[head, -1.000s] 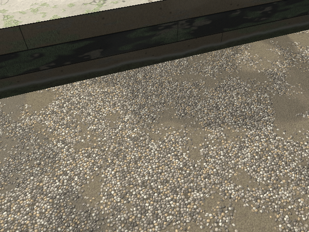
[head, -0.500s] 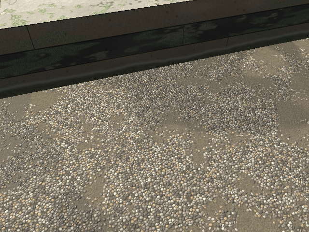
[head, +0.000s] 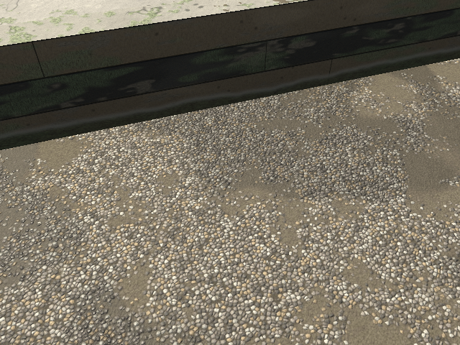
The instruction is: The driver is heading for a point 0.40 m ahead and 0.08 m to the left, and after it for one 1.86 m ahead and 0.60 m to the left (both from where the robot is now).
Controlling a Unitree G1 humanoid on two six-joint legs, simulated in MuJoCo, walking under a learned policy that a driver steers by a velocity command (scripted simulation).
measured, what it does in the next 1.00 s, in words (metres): stands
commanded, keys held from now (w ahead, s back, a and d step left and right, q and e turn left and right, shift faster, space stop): w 1.00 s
